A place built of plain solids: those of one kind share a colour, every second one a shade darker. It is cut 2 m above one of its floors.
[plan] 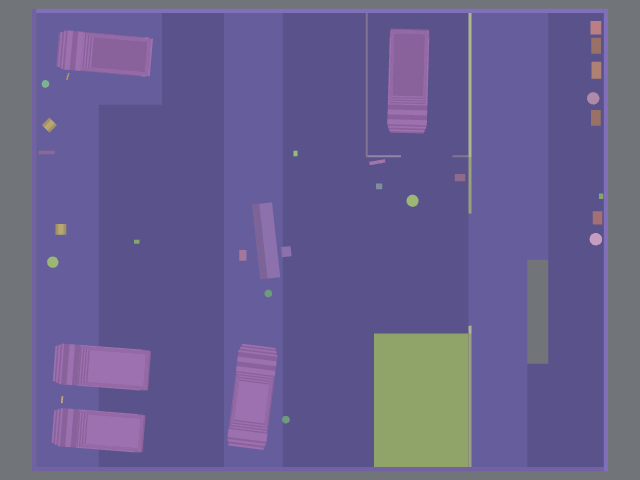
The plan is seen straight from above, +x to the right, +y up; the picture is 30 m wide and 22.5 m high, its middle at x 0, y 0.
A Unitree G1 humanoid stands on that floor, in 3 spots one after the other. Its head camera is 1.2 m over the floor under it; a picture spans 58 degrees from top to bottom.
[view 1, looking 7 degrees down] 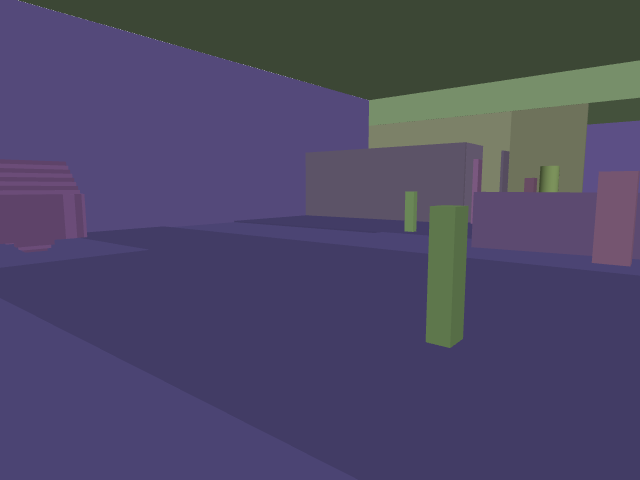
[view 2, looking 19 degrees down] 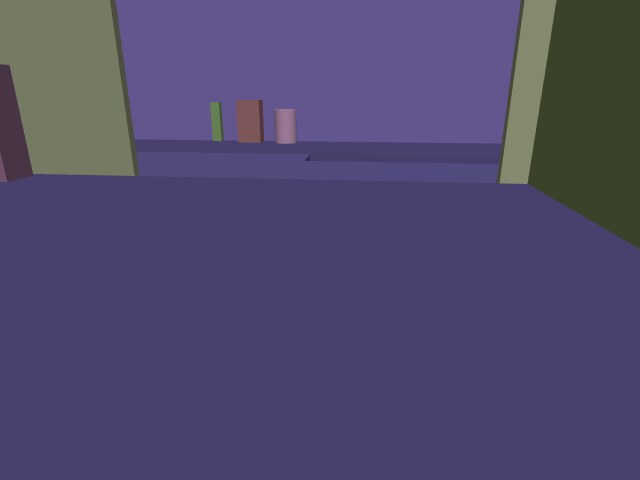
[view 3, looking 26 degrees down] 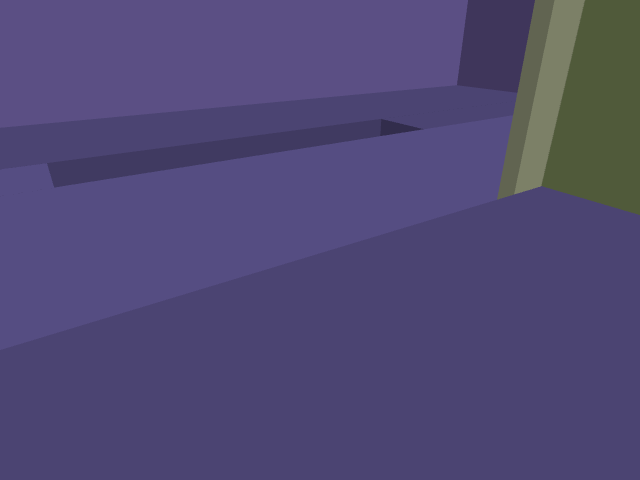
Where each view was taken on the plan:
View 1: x -11.75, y -1.39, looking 39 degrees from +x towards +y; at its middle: floor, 10.22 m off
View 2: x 0.86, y -2.18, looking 6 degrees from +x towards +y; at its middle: floor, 3.69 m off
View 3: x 5.04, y -0.91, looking -33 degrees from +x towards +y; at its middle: floor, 3.10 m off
